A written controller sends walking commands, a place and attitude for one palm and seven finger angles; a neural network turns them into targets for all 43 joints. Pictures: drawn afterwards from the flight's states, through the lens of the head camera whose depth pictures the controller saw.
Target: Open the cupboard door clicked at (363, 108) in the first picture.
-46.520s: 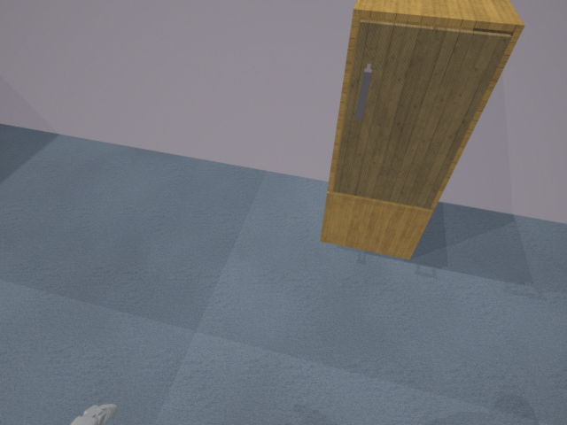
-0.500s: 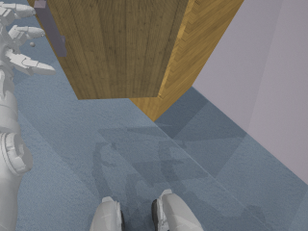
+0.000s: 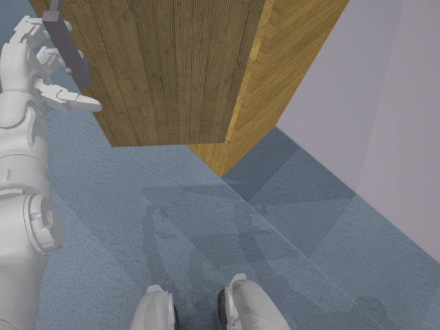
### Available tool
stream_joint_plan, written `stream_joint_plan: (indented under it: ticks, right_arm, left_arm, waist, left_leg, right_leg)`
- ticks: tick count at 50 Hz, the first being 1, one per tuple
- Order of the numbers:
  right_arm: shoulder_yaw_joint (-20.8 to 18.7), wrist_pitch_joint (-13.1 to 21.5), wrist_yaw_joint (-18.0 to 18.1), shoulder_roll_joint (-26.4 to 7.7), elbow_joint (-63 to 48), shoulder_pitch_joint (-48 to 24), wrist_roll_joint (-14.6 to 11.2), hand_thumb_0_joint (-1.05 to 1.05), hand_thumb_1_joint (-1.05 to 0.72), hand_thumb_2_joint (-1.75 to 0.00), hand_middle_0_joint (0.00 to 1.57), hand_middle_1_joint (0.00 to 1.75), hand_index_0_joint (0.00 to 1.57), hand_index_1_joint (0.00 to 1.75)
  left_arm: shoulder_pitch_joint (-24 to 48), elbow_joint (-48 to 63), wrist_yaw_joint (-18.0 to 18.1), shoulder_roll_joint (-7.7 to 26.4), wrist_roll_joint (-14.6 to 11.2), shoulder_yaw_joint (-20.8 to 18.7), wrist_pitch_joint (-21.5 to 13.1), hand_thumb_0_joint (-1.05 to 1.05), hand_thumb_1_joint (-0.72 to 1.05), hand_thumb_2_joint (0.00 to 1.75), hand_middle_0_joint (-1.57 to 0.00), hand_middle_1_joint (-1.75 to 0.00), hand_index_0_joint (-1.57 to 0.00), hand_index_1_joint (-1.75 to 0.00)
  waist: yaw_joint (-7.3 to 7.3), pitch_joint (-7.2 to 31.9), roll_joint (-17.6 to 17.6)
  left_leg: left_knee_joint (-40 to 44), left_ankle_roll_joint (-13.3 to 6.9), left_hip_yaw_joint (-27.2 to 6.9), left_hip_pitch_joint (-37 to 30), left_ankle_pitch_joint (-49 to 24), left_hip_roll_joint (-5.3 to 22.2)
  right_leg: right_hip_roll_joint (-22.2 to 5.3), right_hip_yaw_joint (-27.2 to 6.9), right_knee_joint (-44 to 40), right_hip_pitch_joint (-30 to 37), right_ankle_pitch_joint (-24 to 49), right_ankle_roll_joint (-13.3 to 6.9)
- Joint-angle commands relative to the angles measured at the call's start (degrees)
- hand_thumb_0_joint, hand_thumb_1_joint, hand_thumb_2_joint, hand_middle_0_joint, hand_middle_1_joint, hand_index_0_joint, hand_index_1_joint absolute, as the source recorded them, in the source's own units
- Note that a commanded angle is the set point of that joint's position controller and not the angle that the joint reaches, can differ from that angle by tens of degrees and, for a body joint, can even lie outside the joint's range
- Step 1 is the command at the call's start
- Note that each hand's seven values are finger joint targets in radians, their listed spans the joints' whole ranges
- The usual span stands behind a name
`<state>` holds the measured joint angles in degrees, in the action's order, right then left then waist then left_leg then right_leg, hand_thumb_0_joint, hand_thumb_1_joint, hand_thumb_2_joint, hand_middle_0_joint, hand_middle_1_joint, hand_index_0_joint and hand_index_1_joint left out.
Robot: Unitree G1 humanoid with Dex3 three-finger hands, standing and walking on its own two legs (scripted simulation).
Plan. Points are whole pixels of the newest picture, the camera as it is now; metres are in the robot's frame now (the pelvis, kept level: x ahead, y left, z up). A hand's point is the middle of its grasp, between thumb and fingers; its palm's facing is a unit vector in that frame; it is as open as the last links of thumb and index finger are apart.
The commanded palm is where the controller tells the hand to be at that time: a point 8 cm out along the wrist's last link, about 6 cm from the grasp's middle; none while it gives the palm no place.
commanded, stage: slide the fingers in behind the handle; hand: left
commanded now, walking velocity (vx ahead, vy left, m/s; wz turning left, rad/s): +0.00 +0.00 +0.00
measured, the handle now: (72, 45) +0.59 +0.19 +0.08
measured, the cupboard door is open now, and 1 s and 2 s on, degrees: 50 50 74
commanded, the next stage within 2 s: close the thumb around the handle in 0.52 s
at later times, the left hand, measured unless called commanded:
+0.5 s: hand (76, 74) +0.53 +0.18 +0.08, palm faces +0.00 -1.00 -0.03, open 14.0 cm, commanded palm +0.51 +0.22 +0.07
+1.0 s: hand (76, 71) +0.54 +0.18 +0.07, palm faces +0.00 -1.00 -0.02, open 9.9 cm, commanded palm +0.52 +0.22 +0.07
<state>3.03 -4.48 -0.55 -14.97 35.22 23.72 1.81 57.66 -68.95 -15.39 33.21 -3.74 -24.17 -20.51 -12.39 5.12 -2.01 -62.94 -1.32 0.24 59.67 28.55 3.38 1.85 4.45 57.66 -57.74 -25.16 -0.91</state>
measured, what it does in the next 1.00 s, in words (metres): stands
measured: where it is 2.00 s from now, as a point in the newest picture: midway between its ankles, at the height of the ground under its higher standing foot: outside the picture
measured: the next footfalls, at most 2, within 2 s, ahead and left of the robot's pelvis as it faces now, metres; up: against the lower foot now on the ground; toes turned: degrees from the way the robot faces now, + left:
none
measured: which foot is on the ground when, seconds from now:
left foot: down 0.00-1.00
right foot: down 0.00-1.00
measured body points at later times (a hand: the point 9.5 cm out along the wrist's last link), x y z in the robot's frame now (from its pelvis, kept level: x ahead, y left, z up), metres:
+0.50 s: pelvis -0.01 -0.01 +0.00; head +0.14 +0.01 +0.43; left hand +0.52 +0.23 +0.08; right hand -0.02 -0.26 -0.11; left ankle +0.00 +0.10 -0.66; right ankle +0.01 -0.12 -0.66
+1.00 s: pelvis -0.01 +0.00 +0.00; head +0.15 +0.02 +0.42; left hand +0.53 +0.23 +0.08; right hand -0.04 -0.26 -0.11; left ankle +0.00 +0.10 -0.66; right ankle +0.01 -0.12 -0.66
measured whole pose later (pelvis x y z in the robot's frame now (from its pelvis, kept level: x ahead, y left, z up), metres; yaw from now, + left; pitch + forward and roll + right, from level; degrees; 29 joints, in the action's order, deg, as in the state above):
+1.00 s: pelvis -0.01 +0.00 +0.00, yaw +0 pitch +25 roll -4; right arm 3.3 -3.4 -0.3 -15.3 35.7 24.0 1.8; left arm 59.2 -71.0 -13.0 32.6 -2.8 -23.6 -21.1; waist -12.9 5.1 -2.3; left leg -63.3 -1.4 0.5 60.2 28.0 3.2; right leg 1.7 4.1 58.5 -58.5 -24.7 -0.9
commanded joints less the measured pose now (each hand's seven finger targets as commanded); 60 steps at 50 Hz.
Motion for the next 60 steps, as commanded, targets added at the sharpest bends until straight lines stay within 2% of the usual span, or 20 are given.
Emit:
stream_joint_plan:
  ticks: [1,5,6,9,14,16,19,22,29,31,34,36,40,43,47,50,51,56,58,60]
  right_arm:
    - [-4.39,0.93,0.27,-10.61,-1.23,12.2,-0.06,0.0,-0.9,-0.9,0.2,0.3,0.2,0.3]
    - [-4.68,0.84,0.18,-10.78,-1.22,12.23,-0.11,0.0,-0.9,-0.9,0.2,0.3,0.2,0.3]
    - [-4.63,0.91,0.06,-10.59,-1.3,11.94,-0.21,0.0,-0.9,-0.9,0.2,0.3,0.2,0.3]
    - [-4.21,0.79,0.34,-10.89,-1.53,12.23,-0.2,0.0,-0.9,-0.9,0.2,0.3,0.2,0.3]
    - [-4.21,1.38,0.19,-10.32,-2.49,11.5,0.03,0.0,-0.9,-0.9,0.2,0.3,0.2,0.3]
    - [-4.38,1.44,0.14,-10.48,-2.11,11.37,0.01,0.0,-0.9,-0.9,0.2,0.3,0.2,0.3]
    - [-4.38,1.43,0.24,-10.36,-2.0,11.25,-0.34,0.0,-0.9,-0.9,0.2,0.3,0.2,0.3]
    - [-4.34,1.23,0.67,-11.05,-1.66,11.34,-0.64,0.0,-0.9,-0.9,0.2,0.3,0.2,0.3]
    - [-4.15,2.29,0.83,-10.69,-1.26,11.03,-0.23,0.0,-0.9,-0.9,0.2,0.3,0.2,0.3]
    - [-4.1,2.35,0.85,-11.0,-0.77,11.34,-0.13,0.0,-0.9,-0.9,0.2,0.3,0.2,0.3]
    - [-3.92,2.3,0.9,-11.26,-1.35,11.8,-0.08,0.0,-0.9,-0.9,0.2,0.3,0.2,0.3]
    - [-3.92,2.27,0.81,-11.04,-1.29,11.5,-0.06,0.0,-0.9,-0.9,0.2,0.3,0.2,0.3]
    - [-4.11,2.03,0.73,-11.33,-1.7,11.86,0.03,0.0,-0.9,-0.9,0.2,0.3,0.2,0.3]
    - [-4.02,1.99,0.56,-11.05,-1.51,11.41,-0.15,0.0,-0.9,-0.9,0.2,0.3,0.2,0.3]
    - [-4.04,1.9,0.89,-11.38,-1.11,12.04,-0.14,0.0,-0.9,-0.9,0.2,0.3,0.2,0.3]
    - [-4.12,1.98,0.83,-11.15,-1.22,12.14,0.04,0.0,-0.9,-0.9,0.2,0.3,0.2,0.3]
    - [-4.11,2.06,0.63,-10.91,-0.92,12.04,0.03,0.0,-0.9,-0.9,0.2,0.3,0.2,0.3]
    - [-4.28,1.83,0.51,-11.38,-0.67,12.4,0.15,0.0,-0.9,-0.9,0.2,0.3,0.2,0.3]
    - [-4.21,1.64,0.5,-11.44,-0.98,12.61,0.14,0.0,-0.9,-0.9,0.2,0.3,0.2,0.3]
    - [-4.29,1.6,0.38,-11.1,-1.17,12.53,0.18,0.0,-0.9,-0.9,0.2,0.3,0.2,0.3]
  left_arm:
    - [25.3,14.12,0.67,11.0,-0.73,0.61,-5.1,0.0,-0.5,0.3,-0.3,-1.2,-0.3,-1.2]
    - [24.86,13.79,1.35,10.52,-0.81,0.56,-5.09,0.0,-0.5,0.3,-0.3,-1.2,-0.3,-1.2]
    - [23.95,13.08,1.49,8.65,-0.9,1.71,-4.74,0.0,-0.5,0.3,-0.3,-1.2,-0.3,-1.2]
    - [24.09,10.42,2.61,12.59,-0.53,-1.37,-4.13,0.0,-0.5,0.3,-0.3,-1.2,-0.3,-1.2]
    - [26.04,14.98,3.53,12.94,0.56,-1.03,-6.52,0.0,-0.5,0.3,-0.3,-1.2,-0.3,-1.2]
    - [24.74,14.51,3.2,13.77,0.38,-1.92,-7.28,0.0,-0.5,0.3,-0.3,-1.2,-0.3,-1.2]
    - [24.32,11.53,2.12,8.98,-0.37,1.51,-6.36,0.0,-0.5,0.3,-0.3,-1.2,-0.3,-1.2]
    - [24.09,9.2,1.37,11.93,-0.45,0.01,-4.37,0.0,-0.5,0.3,-0.3,-1.2,-0.3,-1.2]
    - [28.88,11.1,2.26,10.45,-0.39,1.33,-6.31,0.0,-0.5,0.3,-0.3,-1.2,-0.3,-1.2]
    - [28.53,8.93,2.54,11.77,0.16,0.52,-5.99,0.0,-0.5,0.3,-0.3,-1.2,-0.3,-1.2]
    - [27.64,8.38,2.65,14.34,0.5,-1.23,-5.42,0.0,-0.33,0.37,-0.31,-1.22,-0.31,-1.22]
    - [29.23,9.84,2.6,13.01,0.95,0.48,-5.28,0.0,-0.22,0.42,-0.32,-1.23,-0.32,-1.23]
    - [28.15,12.29,2.74,14.67,0.35,-1.43,-5.66,0.0,0.0,0.52,-0.34,-1.25,-0.34,-1.25]
    - [28.14,11.69,2.53,11.99,-0.01,0.44,-5.13,0.0,0.17,0.59,-0.35,-1.27,-0.35,-1.27]
    - [27.86,9.5,2.66,13.32,0.16,-0.57,-4.31,0.0,0.4,0.68,-0.36,-1.3,-0.36,-1.3]
    - [28.3,11.9,2.65,12.97,0.48,-0.04,-5.34,0.0,0.56,0.76,-0.38,-1.31,-0.38,-1.31]
    - [27.85,10.87,2.56,10.55,0.33,1.41,-5.31,0.0,0.62,0.78,-0.38,-1.32,-0.38,-1.32]
    - [27.13,9.53,2.43,10.91,-0.22,0.61,-5.02,0.0,0.9,0.9,-0.4,-1.35,-0.4,-1.35]
    - [26.64,9.99,2.49,12.54,0.05,-0.46,-4.66,0.0,0.9,0.9,-0.4,-1.35,-0.4,-1.35]
    - [26.57,11.4,2.79,11.22,0.2,0.4,-5.17,0.0,0.9,0.9,-0.4,-1.35,-0.4,-1.35]
  waist:
    - [-0.53,32.33,-10.01]
    - [-0.29,32.25,-9.42]
    - [-0.39,31.35,-9.55]
    - [-0.4,27.58,-5.25]
    - [0.48,31.88,-9.72]
    - [0.63,33.31,-7.92]
    - [-0.7,29.59,-6.08]
    - [-0.51,28.43,-5.04]
    - [-1.43,28.12,-7.52]
    - [-1.52,28.49,-7.31]
    - [-0.74,29.75,-6.86]
    - [-0.96,30.7,-9.8]
    - [-0.26,34.31,-9.08]
    - [-0.8,31.38,-8.84]
    - [-1.41,28.9,-6.44]
    - [-0.63,32.02,-10.08]
    - [-1.14,30.77,-9.78]
    - [-1.33,30.0,-7.55]
    - [-0.7,30.45,-7.69]
    - [-0.36,32.0,-9.64]
  left_leg:
    - [4.73,-0.32,-3.61,-26.05,-30.52,-1.39]
    - [5.32,-0.27,-3.68,-26.24,-29.69,-1.52]
    - [5.4,-0.26,-3.5,-25.97,-28.98,-1.63]
    - [5.71,-0.87,-2.96,-20.55,-25.62,-1.92]
    - [5.27,-0.68,-2.73,-22.85,-27.27,-2.15]
    - [5.0,-0.6,-2.81,-22.77,-27.54,-2.0]
    - [5.68,-0.83,-2.8,-21.86,-25.42,-2.1]
    - [6.06,-0.91,-2.45,-19.3,-21.84,-2.08]
    - [5.35,-0.96,-3.24,-20.81,-20.93,-2.03]
    - [4.95,-0.86,-3.55,-20.39,-20.93,-1.88]
    - [4.95,-1.02,-3.37,-19.23,-20.98,-2.12]
    - [4.98,-0.65,-3.68,-21.41,-22.24,-1.9]
    - [4.85,-0.61,-3.81,-23.29,-25.41,-1.76]
    - [5.24,-0.57,-3.57,-22.16,-23.31,-1.77]
    - [5.43,-0.89,-3.43,-20.15,-21.97,-1.77]
    - [5.35,-0.41,-3.88,-23.68,-25.32,-1.73]
    - [5.13,-0.34,-4.07,-24.39,-25.46,-1.59]
    - [5.27,-0.41,-4.33,-23.74,-25.4,-1.49]
    - [5.46,-0.43,-4.17,-23.13,-25.64,-1.58]
    - [5.21,-0.18,-4.3,-25.5,-28.23,-1.58]
  right_leg:
    - [1.61,-2.17,-5.14,12.84,23.93,-0.05]
    - [1.62,-2.14,-5.34,13.38,23.26,-0.08]
    - [1.6,-2.04,-5.51,12.6,22.6,-0.08]
    - [1.56,-2.51,-5.82,15.3,22.17,-0.02]
    - [1.31,-3.03,-4.83,15.81,23.55,-0.25]
    - [1.37,-3.22,-4.83,17.01,24.29,-0.02]
    - [1.42,-2.89,-5.52,15.59,22.58,0.04]
    - [1.25,-3.24,-6.31,15.9,20.1,0.31]
    - [1.27,-3.05,-5.88,11.57,16.8,0.06]
    - [1.13,-2.95,-5.49,10.78,16.27,0.14]
    - [1.18,-3.04,-5.07,12.76,16.89,-0.03]
    - [0.99,-2.74,-4.8,11.28,17.14,-0.02]
    - [1.25,-2.77,-4.67,13.2,19.85,0.0]
    - [1.37,-2.59,-5.23,12.44,18.39,0.15]
    - [1.33,-2.69,-5.8,12.48,17.69,0.27]
    - [1.27,-2.44,-5.0,11.81,19.25,-0.1]
    - [1.42,-2.11,-5.08,9.97,18.57,-0.1]
    - [1.47,-1.94,-5.31,10.29,18.39,0.0]
    - [1.43,-2.02,-5.12,11.56,19.06,-0.05]
    - [1.41,-1.85,-4.72,10.77,20.27,-0.16]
